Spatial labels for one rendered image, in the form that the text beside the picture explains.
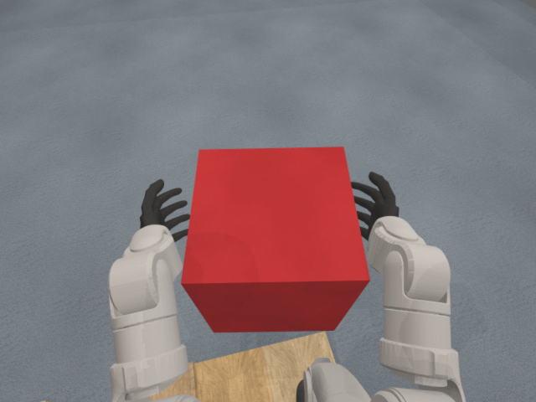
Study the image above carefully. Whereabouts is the left robot forearm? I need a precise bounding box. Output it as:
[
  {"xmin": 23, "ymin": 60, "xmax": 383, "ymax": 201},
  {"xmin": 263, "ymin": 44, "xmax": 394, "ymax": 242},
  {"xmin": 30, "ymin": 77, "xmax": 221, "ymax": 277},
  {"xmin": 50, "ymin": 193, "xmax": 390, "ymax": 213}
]
[{"xmin": 108, "ymin": 224, "xmax": 189, "ymax": 402}]

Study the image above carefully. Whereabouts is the right robot hand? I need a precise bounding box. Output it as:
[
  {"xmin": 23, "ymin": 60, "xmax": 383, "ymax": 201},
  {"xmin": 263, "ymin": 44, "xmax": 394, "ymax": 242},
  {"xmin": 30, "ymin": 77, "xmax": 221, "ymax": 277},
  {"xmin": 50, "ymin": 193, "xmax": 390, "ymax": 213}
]
[{"xmin": 351, "ymin": 172, "xmax": 399, "ymax": 241}]

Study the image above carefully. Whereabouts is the carton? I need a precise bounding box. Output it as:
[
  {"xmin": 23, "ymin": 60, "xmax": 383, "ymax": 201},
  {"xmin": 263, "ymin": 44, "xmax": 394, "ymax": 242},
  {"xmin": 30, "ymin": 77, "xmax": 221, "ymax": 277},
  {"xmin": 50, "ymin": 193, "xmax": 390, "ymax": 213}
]
[{"xmin": 181, "ymin": 147, "xmax": 370, "ymax": 332}]

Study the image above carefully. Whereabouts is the left robot hand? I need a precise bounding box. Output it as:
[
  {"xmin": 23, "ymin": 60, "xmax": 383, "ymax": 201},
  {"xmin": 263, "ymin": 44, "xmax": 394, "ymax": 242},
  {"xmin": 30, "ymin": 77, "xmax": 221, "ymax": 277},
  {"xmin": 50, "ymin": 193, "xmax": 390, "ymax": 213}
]
[{"xmin": 140, "ymin": 179, "xmax": 190, "ymax": 242}]

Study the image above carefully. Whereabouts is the right robot forearm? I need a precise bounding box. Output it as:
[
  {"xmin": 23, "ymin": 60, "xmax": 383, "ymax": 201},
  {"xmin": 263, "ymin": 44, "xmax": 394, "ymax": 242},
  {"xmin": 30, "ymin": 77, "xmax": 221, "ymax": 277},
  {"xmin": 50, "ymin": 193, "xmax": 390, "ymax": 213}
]
[{"xmin": 366, "ymin": 216, "xmax": 466, "ymax": 402}]

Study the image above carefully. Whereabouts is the right robot thigh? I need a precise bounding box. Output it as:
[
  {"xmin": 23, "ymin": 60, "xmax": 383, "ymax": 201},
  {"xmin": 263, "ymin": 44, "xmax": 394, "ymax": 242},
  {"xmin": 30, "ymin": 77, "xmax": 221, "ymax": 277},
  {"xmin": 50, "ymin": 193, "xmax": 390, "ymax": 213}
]
[{"xmin": 303, "ymin": 363, "xmax": 371, "ymax": 402}]

